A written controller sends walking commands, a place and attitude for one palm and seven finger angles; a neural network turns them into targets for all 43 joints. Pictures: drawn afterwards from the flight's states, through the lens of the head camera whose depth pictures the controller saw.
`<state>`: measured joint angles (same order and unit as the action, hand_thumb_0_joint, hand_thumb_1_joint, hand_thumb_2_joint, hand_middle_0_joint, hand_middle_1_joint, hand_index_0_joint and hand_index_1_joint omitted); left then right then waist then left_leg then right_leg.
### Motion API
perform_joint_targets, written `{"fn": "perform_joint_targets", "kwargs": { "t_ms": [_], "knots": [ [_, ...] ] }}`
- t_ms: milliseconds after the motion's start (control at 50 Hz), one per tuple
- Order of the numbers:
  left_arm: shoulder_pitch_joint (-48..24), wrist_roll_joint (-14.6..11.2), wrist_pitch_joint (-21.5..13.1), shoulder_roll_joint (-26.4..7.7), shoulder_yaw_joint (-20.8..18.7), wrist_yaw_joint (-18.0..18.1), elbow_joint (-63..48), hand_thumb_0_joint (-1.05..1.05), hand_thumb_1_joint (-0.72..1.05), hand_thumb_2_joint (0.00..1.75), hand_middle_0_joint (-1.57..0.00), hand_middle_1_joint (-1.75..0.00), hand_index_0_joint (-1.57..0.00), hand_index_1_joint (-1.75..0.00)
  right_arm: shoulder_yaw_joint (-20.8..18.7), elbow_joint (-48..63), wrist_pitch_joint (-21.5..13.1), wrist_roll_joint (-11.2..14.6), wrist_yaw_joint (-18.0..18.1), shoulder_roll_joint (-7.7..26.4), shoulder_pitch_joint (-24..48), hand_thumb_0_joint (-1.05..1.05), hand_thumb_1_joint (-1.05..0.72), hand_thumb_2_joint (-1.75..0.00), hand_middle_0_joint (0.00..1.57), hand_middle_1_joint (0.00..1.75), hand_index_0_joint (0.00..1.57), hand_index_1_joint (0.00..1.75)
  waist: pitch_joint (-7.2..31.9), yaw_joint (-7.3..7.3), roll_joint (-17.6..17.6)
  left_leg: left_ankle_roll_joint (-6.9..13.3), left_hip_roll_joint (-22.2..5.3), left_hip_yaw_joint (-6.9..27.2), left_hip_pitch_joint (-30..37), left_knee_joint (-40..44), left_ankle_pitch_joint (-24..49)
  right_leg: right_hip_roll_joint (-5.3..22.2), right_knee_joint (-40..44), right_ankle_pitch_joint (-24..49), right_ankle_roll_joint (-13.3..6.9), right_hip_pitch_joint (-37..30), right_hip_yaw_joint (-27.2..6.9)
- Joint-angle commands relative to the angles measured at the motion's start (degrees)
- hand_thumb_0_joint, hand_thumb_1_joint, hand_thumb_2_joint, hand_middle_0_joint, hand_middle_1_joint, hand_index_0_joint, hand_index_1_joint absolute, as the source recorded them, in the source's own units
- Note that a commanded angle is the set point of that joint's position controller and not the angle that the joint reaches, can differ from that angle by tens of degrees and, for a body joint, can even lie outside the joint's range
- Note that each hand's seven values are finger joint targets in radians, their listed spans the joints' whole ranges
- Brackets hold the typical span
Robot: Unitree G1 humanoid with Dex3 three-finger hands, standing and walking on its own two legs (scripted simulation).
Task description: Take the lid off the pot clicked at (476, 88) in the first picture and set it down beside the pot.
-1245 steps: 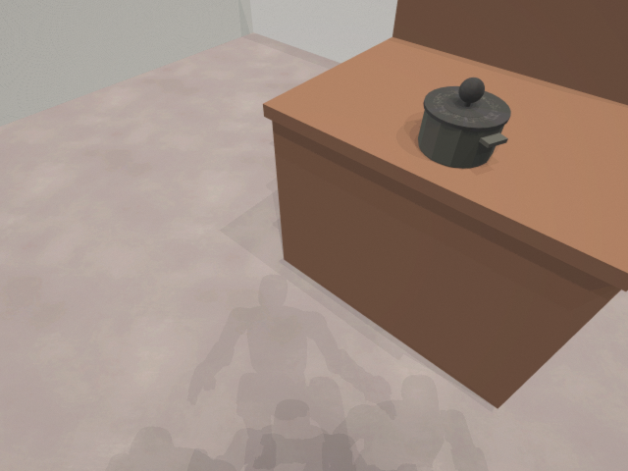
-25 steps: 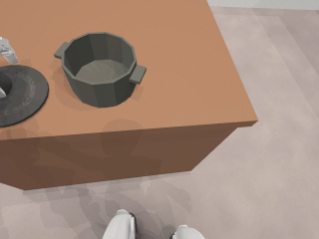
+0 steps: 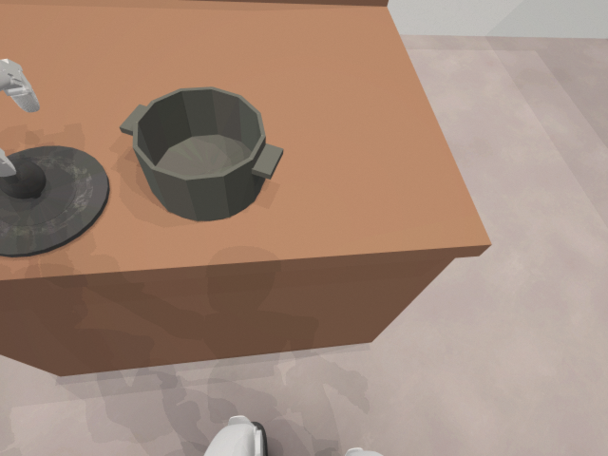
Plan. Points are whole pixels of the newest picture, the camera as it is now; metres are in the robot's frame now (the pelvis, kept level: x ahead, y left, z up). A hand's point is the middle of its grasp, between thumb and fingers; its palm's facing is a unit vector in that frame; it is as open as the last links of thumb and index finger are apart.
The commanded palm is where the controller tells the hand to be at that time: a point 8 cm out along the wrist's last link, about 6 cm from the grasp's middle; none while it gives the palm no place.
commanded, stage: raise the empty hand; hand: left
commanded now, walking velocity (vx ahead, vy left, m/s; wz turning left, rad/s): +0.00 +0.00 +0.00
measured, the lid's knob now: (21, 179) +0.48 +0.36 +0.04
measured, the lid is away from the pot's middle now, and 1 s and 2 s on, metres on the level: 0.24 0.24 0.24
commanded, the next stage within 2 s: draw the hand back to the body in 0.68 s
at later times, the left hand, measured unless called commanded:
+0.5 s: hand out of the picture +0.48 +0.35 +0.17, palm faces -0.38 -0.16 -0.91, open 11.0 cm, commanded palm +0.52 +0.35 +0.25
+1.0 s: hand out of the picture +0.47 +0.34 +0.19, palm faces -0.34 -0.16 -0.93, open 11.0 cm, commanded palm +0.47 +0.34 +0.25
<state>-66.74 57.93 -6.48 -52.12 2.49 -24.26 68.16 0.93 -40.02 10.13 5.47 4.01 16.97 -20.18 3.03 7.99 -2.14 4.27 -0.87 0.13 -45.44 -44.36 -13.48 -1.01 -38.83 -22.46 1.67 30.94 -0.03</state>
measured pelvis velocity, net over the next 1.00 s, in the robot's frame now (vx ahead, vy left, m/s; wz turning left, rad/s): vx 0.01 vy -0.01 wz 0.01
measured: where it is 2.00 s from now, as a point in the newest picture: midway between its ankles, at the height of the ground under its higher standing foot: outside the picture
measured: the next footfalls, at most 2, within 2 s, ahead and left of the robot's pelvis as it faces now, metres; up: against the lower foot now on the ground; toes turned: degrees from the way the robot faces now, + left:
none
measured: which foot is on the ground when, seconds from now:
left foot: down 0.00-1.00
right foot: down 0.00-1.00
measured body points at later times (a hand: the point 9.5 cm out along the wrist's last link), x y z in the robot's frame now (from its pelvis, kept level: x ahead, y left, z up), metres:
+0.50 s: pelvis +0.01 +0.00 +0.01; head +0.10 +0.02 +0.45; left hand +0.49 +0.36 +0.22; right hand +0.00 -0.30 -0.10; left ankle +0.08 +0.07 -0.71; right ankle -0.04 -0.17 -0.71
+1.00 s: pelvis +0.01 -0.01 +0.01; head +0.08 +0.01 +0.46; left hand +0.48 +0.35 +0.24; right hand +0.02 -0.29 -0.10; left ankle +0.08 +0.07 -0.71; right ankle -0.04 -0.17 -0.71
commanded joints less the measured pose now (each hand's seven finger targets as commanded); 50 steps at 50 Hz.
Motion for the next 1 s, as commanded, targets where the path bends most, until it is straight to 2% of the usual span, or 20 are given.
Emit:
{"fn": "perform_joint_targets", "kwargs": {
  "t_ms": [0,60,100,200,260,300,360,400,440,500,540,600,620,660,700,760,800,880,900,980],
  "knots": [
    [-27.58,-0.61,-0.39,-17.29,-3.57,1.66,-11.40,0.00,-0.02,0.66,-0.35,-0.85,-0.35,-0.85,-4.22,2.16,-0.99,-0.54,0.95,12.55,-7.44,0.00,-0.90,-0.90,0.20,0.30,0.20,0.30,24.44,0.54,-9.10,-0.67,0.67,5.33,39.74,5.20,7.15,-5.08,6.28,8.16,-3.80,12.39,3.09],
    [-27.04,-0.68,0.35,-17.38,-2.99,1.17,-9.08,0.00,-0.02,0.66,-0.35,-0.85,-0.35,-0.85,-3.99,2.10,-0.96,-0.30,0.88,12.61,-7.30,0.00,-0.90,-0.90,0.20,0.30,0.20,0.30,21.44,0.82,-7.25,-0.54,0.88,4.96,36.85,6.20,3.57,-4.96,7.27,7.26,-3.70,11.35,3.10],
    [-28.93,-0.43,-0.03,-17.98,-2.85,0.92,-11.31,0.00,-0.02,0.66,-0.35,-0.85,-0.35,-0.85,-3.97,1.90,-1.05,-0.34,0.91,12.61,-7.30,0.00,-0.90,-0.90,0.20,0.30,0.20,0.30,23.67,0.46,-10.69,-0.63,0.80,4.25,39.41,5.71,7.01,-5.04,7.01,8.63,-3.79,10.91,3.00],
    [-28.93,-0.71,-0.02,-19.59,-3.64,-0.32,-10.69,0.00,-0.02,0.66,-0.35,-0.85,-0.35,-0.85,-3.96,1.69,-1.03,-0.14,0.93,12.71,-7.32,0.00,-0.90,-0.90,0.20,0.30,0.20,0.30,23.98,0.57,-9.09,-0.27,0.87,3.18,39.12,5.27,9.46,-5.02,7.57,10.98,-3.45,8.89,3.02],
    [-28.36,-1.09,0.72,-18.31,-2.24,-1.10,-8.86,0.00,-0.02,0.66,-0.35,-0.85,-0.35,-0.85,-3.79,1.72,-0.76,0.11,0.78,12.91,-7.01,0.00,-0.90,-0.90,0.20,0.30,0.20,0.30,19.90,0.96,-7.54,-0.35,0.86,3.50,36.59,6.40,6.29,-4.98,8.36,9.72,-3.45,9.24,3.23],
    [-32.50,-0.63,0.41,-19.06,-2.52,-1.12,-13.94,0.00,-0.02,0.66,-0.35,-0.85,-0.35,-0.85,-4.12,1.53,-0.83,-0.23,0.59,12.85,-7.36,0.00,-0.90,-0.90,0.20,0.30,0.20,0.30,24.81,0.23,-13.08,-0.55,0.49,3.83,42.29,6.21,10.32,-5.18,8.10,10.18,-3.68,9.54,3.18],
    [-30.24,-1.18,0.75,-19.11,-2.89,-1.69,-10.31,0.00,-0.02,0.66,-0.35,-0.85,-0.35,-0.85,-3.98,1.40,-0.99,0.03,0.73,12.87,-7.34,0.00,-0.90,-0.90,0.20,0.30,0.20,0.30,22.21,0.71,-9.01,-0.30,0.83,3.46,39.28,6.55,8.29,-5.00,9.03,10.61,-3.50,8.11,3.14],
    [-32.96,-1.00,0.75,-19.14,-2.38,-1.84,-13.01,0.00,-0.02,0.66,-0.35,-0.85,-0.35,-0.85,-4.04,1.19,-1.03,-0.12,0.66,12.95,-7.48,0.00,-0.90,-0.90,0.20,0.30,0.20,0.30,24.66,0.52,-11.35,-0.35,0.63,3.65,42.50,6.39,11.54,-5.12,8.82,11.42,-3.51,8.50,3.20],
    [-33.08,-1.13,1.29,-16.20,-0.36,-2.18,-11.96,0.00,-0.02,0.66,-0.35,-0.85,-0.35,-0.85,-4.22,0.87,-1.02,-0.01,0.43,12.77,-7.43,0.00,-0.90,-0.90,0.20,0.30,0.20,0.30,23.00,0.78,-11.43,-0.61,0.48,4.20,42.58,7.13,10.76,-5.13,9.33,10.82,-3.63,9.14,3.54],
    [-32.21,-0.72,1.03,-21.13,-4.40,-2.21,-12.20,0.00,-0.02,0.66,-0.35,-0.85,-0.35,-0.85,-4.09,1.36,-1.11,-0.14,0.43,12.85,-7.42,0.00,-0.90,-0.90,0.20,0.30,0.20,0.30,26.16,-0.06,-9.98,-0.11,1.11,3.16,43.03,5.96,15.53,-5.16,9.31,13.52,-3.42,6.13,3.10],
    [-31.67,-0.92,2.14,-16.71,-0.85,-2.71,-9.26,0.00,-0.02,0.66,-0.35,-0.85,-0.35,-0.85,-4.05,1.27,-0.81,0.13,0.10,12.68,-7.06,0.00,-0.90,-0.90,0.20,0.30,0.20,0.30,21.55,0.65,-8.72,-0.46,0.91,3.54,40.96,7.24,12.49,-5.08,9.83,11.98,-3.43,7.47,3.67],
    [-33.02,-0.62,2.51,-17.46,-1.27,-2.82,-11.07,0.00,-0.02,0.66,-0.35,-0.85,-0.35,-0.85,-4.11,1.53,-0.69,-0.05,-0.35,13.00,-6.74,0.00,-0.90,-0.90,0.20,0.30,0.20,0.30,22.55,-0.08,-9.68,-0.61,0.82,3.65,42.23,7.77,13.08,-5.04,9.86,11.62,-3.51,6.94,3.42],
    [-32.19,-0.50,3.03,-13.90,1.44,-2.95,-8.41,0.00,-0.02,0.66,-0.35,-0.85,-0.35,-0.85,-4.09,1.60,-0.79,0.10,-0.37,12.50,-6.64,0.00,-0.90,-0.90,0.20,0.30,0.20,0.30,20.20,0.65,-8.93,-0.52,1.05,3.87,41.36,8.06,10.71,-5.03,10.09,10.64,-3.56,8.30,3.62],
    [-32.02,-0.83,3.11,-15.59,-0.14,-2.86,-9.24,0.00,-0.02,0.66,-0.35,-0.85,-0.35,-0.85,-4.19,1.52,-0.68,0.06,-0.51,12.90,-6.59,0.00,-0.90,-0.90,0.20,0.30,0.20,0.30,20.15,0.38,-7.20,-0.49,0.96,3.79,40.24,8.79,8.71,-4.80,10.31,10.53,-3.53,6.66,3.50],
    [-34.39,-0.45,2.70,-17.62,-1.49,-2.69,-12.40,0.00,-0.02,0.66,-0.35,-0.85,-0.35,-0.85,-4.38,1.58,-0.68,-0.18,-0.49,12.85,-6.71,0.00,-0.90,-0.90,0.20,0.30,0.20,0.30,24.30,0.13,-8.41,-0.16,1.03,3.16,43.00,7.80,13.27,-4.75,10.18,12.70,-3.37,5.56,3.09],
    [-31.56,-0.56,2.82,-16.99,-1.45,-2.78,-9.00,0.00,-0.02,0.66,-0.35,-0.85,-0.35,-0.85,-4.33,1.81,-0.60,0.01,-0.50,12.62,-6.56,0.00,-0.90,-0.90,0.20,0.30,0.20,0.30,21.29,0.35,-6.31,-0.21,1.33,3.09,40.63,8.12,11.12,-4.82,10.47,11.88,-3.36,5.57,3.37],
    [-31.65,-0.54,2.06,-18.72,-3.58,-2.60,-13.99,0.00,-0.02,0.66,-0.35,-0.85,-0.35,-0.85,-4.60,2.57,-0.29,-0.19,-0.87,12.61,-6.07,0.00,-0.90,-0.90,0.20,0.30,0.20,0.30,25.15,-0.90,-9.38,-0.38,1.12,3.18,43.85,7.69,16.51,-4.84,9.65,13.38,-3.56,4.62,3.41],
    [-24.08,-1.58,1.75,-17.66,-4.54,-2.71,-13.37,0.00,-0.02,0.66,-0.35,-0.85,-0.35,-0.85,-4.19,4.38,0.39,0.20,-1.28,11.90,-4.40,0.00,-0.90,-0.90,0.20,0.30,0.20,0.30,22.24,-1.65,-5.34,-0.04,1.86,1.86,40.75,7.73,16.70,-4.80,9.19,14.73,-3.64,2.18,3.72],
    [-24.61,-1.22,2.00,-20.71,-6.75,-2.46,-15.20,0.00,-0.02,0.66,-0.35,-0.85,-0.35,-0.85,-4.54,4.67,0.88,-0.07,-1.47,12.14,-4.16,0.00,-0.90,-0.90,0.20,0.30,0.20,0.30,23.29,-1.83,-6.39,0.02,1.78,1.84,40.69,7.64,15.77,-4.57,9.52,14.65,-3.41,1.77,3.28],
    [-22.96,-2.53,1.73,-19.00,-6.88,-2.62,-21.41,0.00,-0.02,0.66,-0.35,-0.85,-0.35,-0.85,-4.64,6.07,1.64,0.10,-1.87,11.35,-2.16,0.00,-0.90,-0.90,0.20,0.30,0.20,0.30,23.59,-2.23,-8.76,0.20,1.69,1.99,43.18,8.02,18.02,-4.54,9.69,14.49,-3.81,1.35,3.79]
  ]
}}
